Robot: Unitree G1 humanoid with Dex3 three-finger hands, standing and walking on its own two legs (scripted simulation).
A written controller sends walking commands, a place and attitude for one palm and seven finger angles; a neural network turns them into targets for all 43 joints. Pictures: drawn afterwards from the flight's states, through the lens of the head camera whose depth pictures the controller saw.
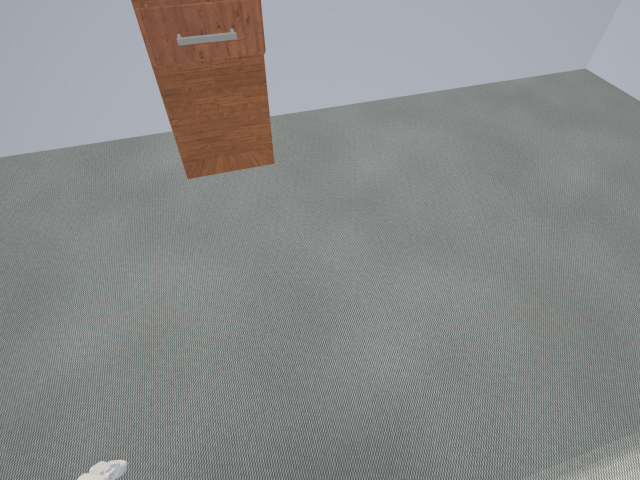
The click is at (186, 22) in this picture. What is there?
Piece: drawer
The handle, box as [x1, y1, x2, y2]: [177, 28, 236, 45]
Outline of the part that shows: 236,34 232,28 227,33 181,37 179,34 177,34 177,42 179,45 235,39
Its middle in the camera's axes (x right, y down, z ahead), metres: -0.38 -0.66 +1.26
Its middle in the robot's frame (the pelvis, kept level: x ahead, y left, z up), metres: +1.38 +0.44 -0.03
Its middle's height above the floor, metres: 0.73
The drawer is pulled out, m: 0.20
